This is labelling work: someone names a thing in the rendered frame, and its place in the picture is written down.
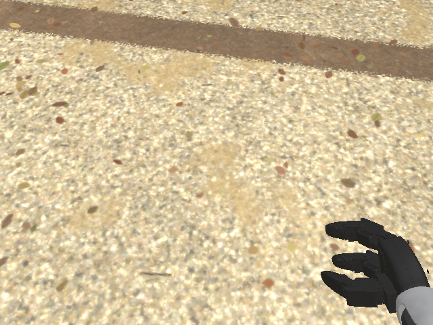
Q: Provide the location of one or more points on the right robot forearm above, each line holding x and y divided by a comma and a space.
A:
415, 306

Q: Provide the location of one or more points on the right robot hand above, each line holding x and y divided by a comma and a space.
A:
390, 272

